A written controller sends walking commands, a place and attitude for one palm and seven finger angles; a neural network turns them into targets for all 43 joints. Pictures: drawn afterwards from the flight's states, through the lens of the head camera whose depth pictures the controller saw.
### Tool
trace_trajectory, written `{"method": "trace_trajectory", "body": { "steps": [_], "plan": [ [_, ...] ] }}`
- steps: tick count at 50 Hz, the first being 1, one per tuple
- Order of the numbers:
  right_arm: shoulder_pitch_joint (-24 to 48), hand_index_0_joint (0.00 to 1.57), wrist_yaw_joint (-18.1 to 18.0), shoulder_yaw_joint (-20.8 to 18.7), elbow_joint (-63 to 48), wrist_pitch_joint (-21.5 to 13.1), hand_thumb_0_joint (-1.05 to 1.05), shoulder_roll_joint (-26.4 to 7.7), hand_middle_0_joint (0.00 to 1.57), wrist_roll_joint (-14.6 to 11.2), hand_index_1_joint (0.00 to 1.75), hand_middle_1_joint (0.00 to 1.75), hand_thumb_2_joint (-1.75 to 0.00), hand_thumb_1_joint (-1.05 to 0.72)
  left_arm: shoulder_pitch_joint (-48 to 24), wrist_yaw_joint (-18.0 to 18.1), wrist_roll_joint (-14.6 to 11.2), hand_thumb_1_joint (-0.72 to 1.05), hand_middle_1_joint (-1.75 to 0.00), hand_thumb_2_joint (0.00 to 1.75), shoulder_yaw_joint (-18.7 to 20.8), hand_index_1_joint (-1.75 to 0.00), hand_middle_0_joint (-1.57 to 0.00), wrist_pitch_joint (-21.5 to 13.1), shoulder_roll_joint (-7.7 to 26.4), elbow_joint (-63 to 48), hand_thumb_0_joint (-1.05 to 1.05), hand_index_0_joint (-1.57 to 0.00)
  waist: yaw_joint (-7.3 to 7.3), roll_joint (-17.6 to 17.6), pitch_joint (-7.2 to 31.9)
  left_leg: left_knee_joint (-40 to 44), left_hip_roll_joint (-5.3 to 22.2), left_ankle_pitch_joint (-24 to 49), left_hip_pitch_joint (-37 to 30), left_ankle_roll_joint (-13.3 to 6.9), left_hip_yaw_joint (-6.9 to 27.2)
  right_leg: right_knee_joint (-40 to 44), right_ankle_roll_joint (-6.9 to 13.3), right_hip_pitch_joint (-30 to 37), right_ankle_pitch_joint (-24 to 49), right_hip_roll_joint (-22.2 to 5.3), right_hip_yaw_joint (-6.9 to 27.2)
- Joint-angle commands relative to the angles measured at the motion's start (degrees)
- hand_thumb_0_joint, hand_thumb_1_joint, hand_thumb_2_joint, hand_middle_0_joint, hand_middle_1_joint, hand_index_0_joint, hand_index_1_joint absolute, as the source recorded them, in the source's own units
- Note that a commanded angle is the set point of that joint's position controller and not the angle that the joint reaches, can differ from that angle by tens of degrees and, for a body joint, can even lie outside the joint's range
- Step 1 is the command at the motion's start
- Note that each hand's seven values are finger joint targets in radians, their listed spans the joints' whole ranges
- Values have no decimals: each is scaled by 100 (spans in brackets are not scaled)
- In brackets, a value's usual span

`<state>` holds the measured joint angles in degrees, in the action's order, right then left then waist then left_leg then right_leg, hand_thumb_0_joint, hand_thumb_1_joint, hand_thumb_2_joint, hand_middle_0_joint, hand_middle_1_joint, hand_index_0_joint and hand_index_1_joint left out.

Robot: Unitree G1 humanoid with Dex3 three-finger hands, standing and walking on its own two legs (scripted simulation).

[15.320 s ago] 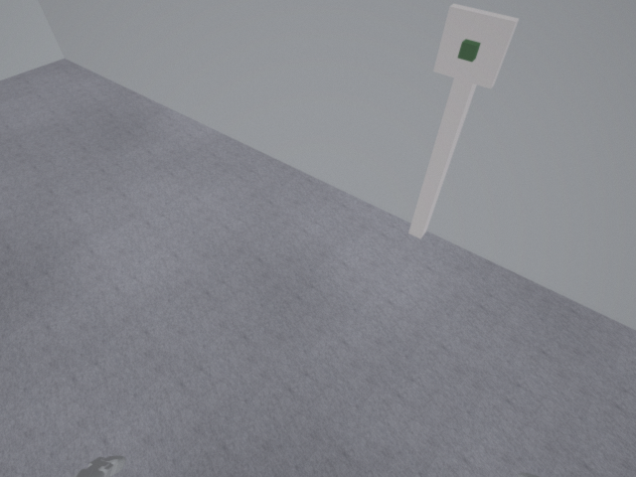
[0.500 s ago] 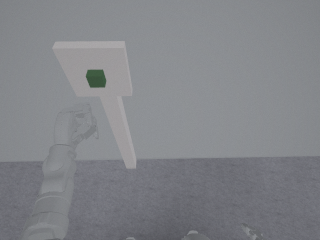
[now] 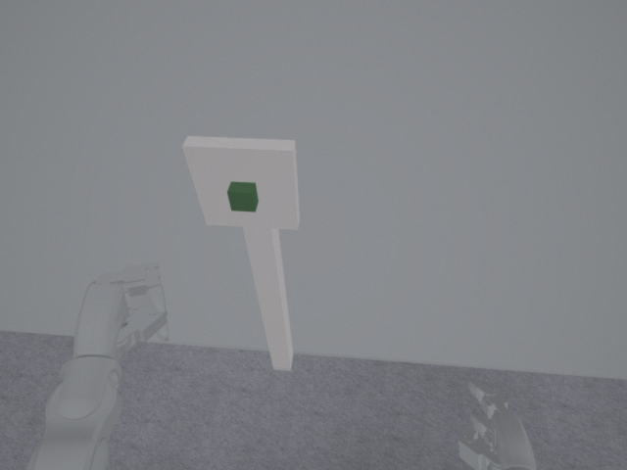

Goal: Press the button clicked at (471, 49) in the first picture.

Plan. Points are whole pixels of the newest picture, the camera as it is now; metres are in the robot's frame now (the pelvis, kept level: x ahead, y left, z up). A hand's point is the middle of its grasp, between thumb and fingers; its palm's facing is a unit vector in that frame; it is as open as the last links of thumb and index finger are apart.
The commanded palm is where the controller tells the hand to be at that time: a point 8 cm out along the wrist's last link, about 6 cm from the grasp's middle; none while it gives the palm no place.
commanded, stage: draw the hand back to the body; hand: left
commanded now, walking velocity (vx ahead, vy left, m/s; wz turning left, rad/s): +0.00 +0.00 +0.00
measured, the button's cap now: (243, 195) +0.53 +0.17 +0.05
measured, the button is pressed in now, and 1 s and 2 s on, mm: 0 0 0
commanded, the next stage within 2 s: step back with the hand held close in 0.80 s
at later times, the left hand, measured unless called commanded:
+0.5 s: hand (72, 337) +0.20 +0.24 +0.16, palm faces +0.39 -0.83 -0.40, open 3.1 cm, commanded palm +0.14 +0.29 +0.18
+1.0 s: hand (53, 351) +0.18 +0.24 +0.17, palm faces +0.43 -0.81 -0.40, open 3.1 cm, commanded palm +0.12 +0.28 +0.18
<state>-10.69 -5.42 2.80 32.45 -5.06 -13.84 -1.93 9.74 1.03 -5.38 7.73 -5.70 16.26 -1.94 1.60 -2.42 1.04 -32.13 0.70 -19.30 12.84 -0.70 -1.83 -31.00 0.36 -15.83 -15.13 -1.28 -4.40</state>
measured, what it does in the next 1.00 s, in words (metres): stands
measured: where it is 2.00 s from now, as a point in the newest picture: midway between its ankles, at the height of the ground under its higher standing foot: outside the picture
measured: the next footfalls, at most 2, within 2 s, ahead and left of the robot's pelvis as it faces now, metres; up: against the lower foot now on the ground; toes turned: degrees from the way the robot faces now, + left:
none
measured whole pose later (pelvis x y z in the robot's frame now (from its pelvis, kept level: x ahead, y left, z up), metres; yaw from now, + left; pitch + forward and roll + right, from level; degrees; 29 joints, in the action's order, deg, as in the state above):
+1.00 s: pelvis -0.01 +0.00 +0.01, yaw +0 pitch -5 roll -1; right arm -11.9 -4.6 2.1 35.0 -6.9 -12.7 0.4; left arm 29.6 6.5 -1.8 18.0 -7.2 17.8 -26.0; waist 2.9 -4.1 -0.9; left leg -25.1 1.3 -15.7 4.9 -0.6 -1.7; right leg -21.4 0.3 -6.6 -10.3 -0.3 -4.6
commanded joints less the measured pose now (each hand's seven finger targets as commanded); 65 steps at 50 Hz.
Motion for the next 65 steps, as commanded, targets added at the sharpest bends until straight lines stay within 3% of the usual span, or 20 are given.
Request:
{"method": "trace_trajectory", "body": {
  "steps": [1, 6, 10, 16, 18, 26, 29, 34, 36, 39, 40, 44, 46, 47, 48, 51, 54, 58, 61, 65],
  "plan": [
    [532, 20, -69, -200, -668, -219, 0, -578, 20, 100, 30, 30, -90, -90, -849, 414, 156, 90, -150, 90, 463, -150, -130, -158, 866, -1656, 0, -130, -25, 25, 525, 971, 0, 1365, -323, -95, 118, 854, 95, 986, 1009, 12, 223],
    [625, 20, -30, -168, -658, -297, 0, -535, 20, 176, 30, 30, -90, -90, -475, 529, 254, 90, -150, 90, 464, -150, -130, -122, 819, -2317, 0, -130, 40, -259, 500, 1211, 2, 1734, -686, -45, 196, 994, 120, 1265, 1196, 45, 174],
    [639, 20, 42, -205, -680, -294, 0, -523, 20, 236, 30, 30, -90, -90, 389, 538, 241, 90, -150, 90, 734, -150, -130, -70, 887, -2587, 0, -130, 134, 175, 480, 1206, 16, 2217, -694, -52, 173, 1011, 90, 1546, 1674, 51, 165],
    [660, 20, 123, -239, -694, -314, 0, -493, 20, 248, 30, 30, -90, -90, 952, 555, 287, 90, -150, 90, 959, -150, -130, -82, 945, -3324, 0, -130, 171, -248, 374, 1190, 44, 2513, -756, 12, 193, 1013, 87, 1524, 1730, 65, 161],
    [639, 20, 127, -261, -692, -345, 0, -480, 20, 257, 30, 30, -90, -90, 1223, 578, 276, 90, -150, 90, 1118, -150, -130, -104, 1017, -3386, 0, -130, 195, 31, 342, 1178, 52, 2470, -735, 1, 191, 1021, 74, 1506, 1733, 75, 149],
    [688, 20, 78, -304, -691, -473, 0, -436, 20, 221, 30, 30, -90, -90, 1803, 610, 256, 90, -150, 90, 1540, -150, -130, -236, 1166, -3829, 0, -130, 275, -99, 91, 1178, 65, 1963, -617, -3, 163, 1100, 78, 1353, 1358, 90, 208],
    [633, 20, 73, -315, -612, -518, 0, -478, 20, 226, 30, 30, -90, -90, 1698, 601, 295, 90, -150, 90, 1309, -150, -130, -224, 944, -3598, 0, -130, 195, 52, -224, 1226, 71, 1649, -544, -11, 181, 1217, 75, 1120, 1029, 108, 193],
    [614, 20, 26, -334, -592, -569, 0, -482, 20, 237, 30, 30, -90, -90, 1599, 647, 311, 90, -150, 90, 1404, -150, -130, -276, 1062, -3651, 0, -130, 228, 32, -66, 1238, 45, 1443, -588, -41, 174, 1244, 79, 1190, 824, 88, 242],
    [635, 20, 15, -324, -609, -620, 0, -459, 20, 246, 30, 30, -90, -90, 1569, 666, 313, 90, -150, 90, 1429, -150, -130, -314, 1097, -3807, 0, -130, 247, -201, 41, 1228, 23, 1459, -611, -46, 164, 1213, 87, 1267, 875, 61, 270],
    [672, 20, 3, -325, -587, -643, 0, -449, 20, 252, 30, 30, -90, -90, 1645, 677, 309, 90, -150, 90, 1505, -150, -130, -305, 1158, -3704, 0, -130, 272, 14, -60, 1239, 26, 1398, -575, -39, 175, 1292, 85, 1236, 798, 87, 277],
    [663, 20, 1, -320, -596, -652, 0, -436, 20, 244, 30, 30, -90, -90, 1600, 666, 303, 90, -150, 90, 1437, -150, -130, -317, 1078, -3776, 0, -130, 252, -170, -47, 1234, 27, 1398, -600, -42, 149, 1277, 83, 1230, 802, 65, 294],
    [670, 20, 15, -318, -561, -686, 0, -438, 20, 252, 30, 30, -90, -90, 1640, 666, 314, 90, -150, 90, 1478, -150, -130, -319, 1091, -3660, 0, -130, 265, -162, -247, 1289, 30, 1242, -515, -18, 179, 1361, 97, 1157, 624, 96, 299],
    [644, 20, 4, -315, -515, -688, 0, -460, 20, 250, 30, 30, -90, -90, 1252, 680, 320, 90, -150, 90, 1410, -150, -130, -339, 1081, -3605, 0, -130, 192, -160, -244, 1315, 20, 1141, -537, -26, 175, 1366, 86, 1120, 527, 77, 297],
    [539, 20, 33, -328, -753, -491, 0, -578, 20, 236, 30, 30, -90, -90, 1003, 696, 269, 90, -150, 90, 2025, -150, -130, -541, 1532, -3816, 0, -130, -61, 137, -743, 1163, 106, 683, 10, -144, 286, 1742, 40, 431, 336, -212, 862],
    [536, 20, 40, -350, -646, -357, 0, -487, 20, 249, 30, 30, -90, -90, 1514, 656, 318, 90, -150, 90, 1743, -150, -130, -542, 1160, -3337, 0, -130, -81, 428, -656, 1043, 83, 609, -103, -153, 325, 1890, 54, 256, 49, -319, 859],
    [555, 20, 71, -396, -702, -162, 0, -542, 20, 289, 30, 30, -90, -90, 1975, 638, 351, 90, -150, 90, 1641, -150, -130, -662, 1071, -3531, 0, -130, -101, 323, -164, 909, 83, 804, -137, -136, 295, 1808, 76, 292, 156, -429, 771],
    [590, 20, 57, -447, -779, -59, 0, -571, 20, 280, 30, 30, -90, -90, 2366, 685, 329, 90, -150, 90, 1773, -150, -130, -746, 1194, -3818, 0, -130, -97, -65, 446, 1018, 164, 1363, -56, -123, 348, 1286, 52, 745, 1060, -376, 554],
    [577, 20, 45, -536, -923, 60, 0, -565, 20, 227, 30, 30, -90, -90, 2645, 730, 290, 90, -150, 90, 1967, -150, -130, -783, 1355, -4083, 0, -130, -91, 37, 960, 871, 276, 2400, 78, -82, 402, 655, 8, 1140, 2223, -300, 434],
    [581, 20, 29, -569, -988, 97, 0, -571, 20, 201, 30, 30, -90, -90, 2735, 739, 290, 90, -150, 90, 2014, -150, -130, -764, 1396, -4144, 0, -130, -81, -20, 917, 867, 357, 2599, 249, -62, 488, 382, -13, 1066, 2290, -246, 383],
    [595, 20, -2, -579, -1016, 85, 0, -592, 20, 210, 30, 30, -90, -90, 2658, 755, 332, 90, -150, 90, 2011, -150, -130, -773, 1381, -4174, 0, -130, -86, -61, 624, 1090, 505, 1890, 826, -170, 614, 134, -67, 995, 1735, -167, 418]
  ]
}}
